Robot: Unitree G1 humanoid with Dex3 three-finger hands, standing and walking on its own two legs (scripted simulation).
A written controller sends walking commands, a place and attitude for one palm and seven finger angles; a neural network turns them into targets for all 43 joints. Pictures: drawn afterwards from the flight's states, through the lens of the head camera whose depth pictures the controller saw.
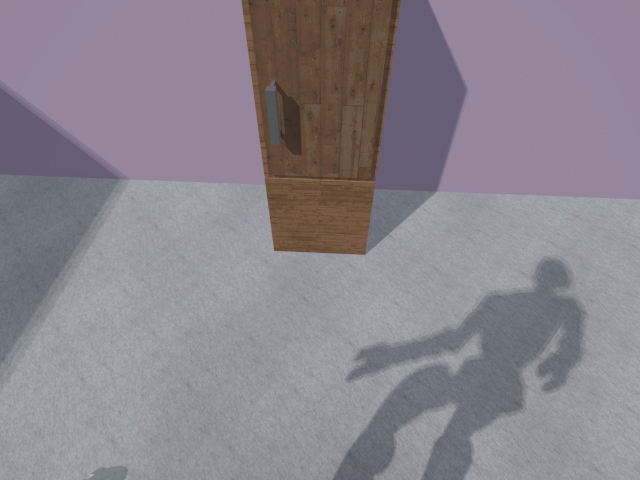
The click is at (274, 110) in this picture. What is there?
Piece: cupboard door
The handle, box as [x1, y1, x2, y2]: [265, 80, 280, 144]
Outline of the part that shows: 272,80 270,85 266,86 265,89 271,144 279,144 280,136 276,88 274,85 275,82 274,80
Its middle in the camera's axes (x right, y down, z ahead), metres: -0.14 -0.36 +1.10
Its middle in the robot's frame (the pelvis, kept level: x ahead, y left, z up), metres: +1.05 +0.19 -0.10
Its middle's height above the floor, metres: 0.67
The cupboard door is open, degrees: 0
